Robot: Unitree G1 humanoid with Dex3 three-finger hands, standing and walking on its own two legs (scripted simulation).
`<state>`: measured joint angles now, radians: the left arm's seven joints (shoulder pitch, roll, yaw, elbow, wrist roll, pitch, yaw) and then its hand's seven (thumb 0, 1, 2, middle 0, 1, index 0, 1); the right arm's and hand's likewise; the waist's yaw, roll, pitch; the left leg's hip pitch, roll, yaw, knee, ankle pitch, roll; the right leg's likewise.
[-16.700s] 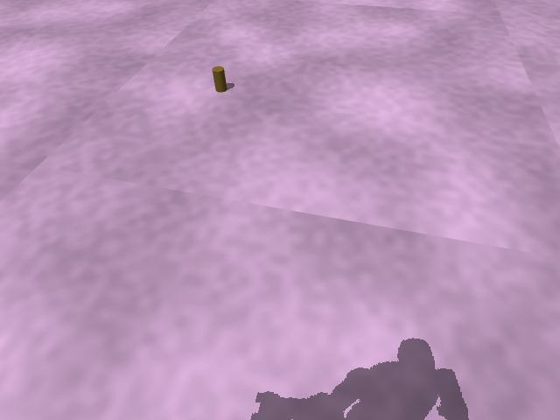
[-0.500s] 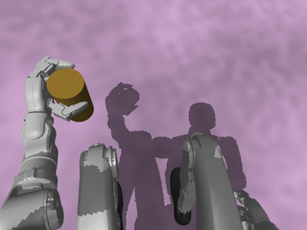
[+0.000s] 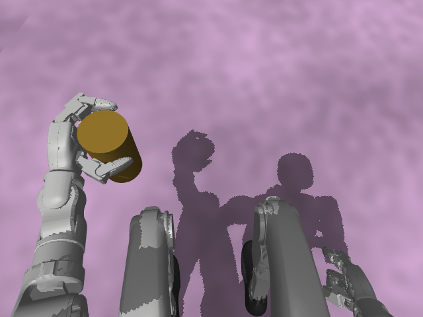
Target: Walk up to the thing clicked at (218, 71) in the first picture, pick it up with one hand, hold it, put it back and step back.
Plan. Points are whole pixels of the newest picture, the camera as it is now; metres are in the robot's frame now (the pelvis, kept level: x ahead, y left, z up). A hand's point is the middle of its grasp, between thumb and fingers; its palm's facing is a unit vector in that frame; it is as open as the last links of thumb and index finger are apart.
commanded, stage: lift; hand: left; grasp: from the side
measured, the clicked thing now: (114, 150) +0.42 +0.18 -0.06
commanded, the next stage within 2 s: hold in 1.56 s
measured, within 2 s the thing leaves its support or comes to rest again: neither
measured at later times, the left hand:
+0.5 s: hand (46, 95) +0.40 +0.18 +0.16, palm faces +0.05 -1.00 -0.05, open 11.1 cm
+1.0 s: hand out of the picture +0.40 +0.18 +0.27, palm faces +0.02 -1.00 -0.03, open 11.1 cm
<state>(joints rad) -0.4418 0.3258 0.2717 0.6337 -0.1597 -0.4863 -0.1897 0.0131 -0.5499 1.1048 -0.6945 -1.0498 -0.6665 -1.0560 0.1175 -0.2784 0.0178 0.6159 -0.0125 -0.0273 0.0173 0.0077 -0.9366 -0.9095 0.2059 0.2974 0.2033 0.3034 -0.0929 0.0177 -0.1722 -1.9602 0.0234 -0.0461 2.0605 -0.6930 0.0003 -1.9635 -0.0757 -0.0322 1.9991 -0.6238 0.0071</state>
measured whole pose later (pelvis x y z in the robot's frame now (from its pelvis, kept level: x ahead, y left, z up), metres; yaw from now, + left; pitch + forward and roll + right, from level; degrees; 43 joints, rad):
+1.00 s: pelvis +0.06 +0.00 +0.24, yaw +1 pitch +16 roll -2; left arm -0.17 0.25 0.14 0.47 -0.19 -0.36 -0.15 0.01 -0.54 1.11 -0.69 -1.06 -0.66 -1.06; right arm 0.21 -0.24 0.02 0.66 0.02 -0.07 -0.05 0.01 -0.90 -0.90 0.21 0.30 0.20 0.30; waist -0.02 0.01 -0.11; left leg -0.92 0.04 -0.01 1.16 -0.52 0.00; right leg -0.93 -0.04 -0.05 1.11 -0.46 0.02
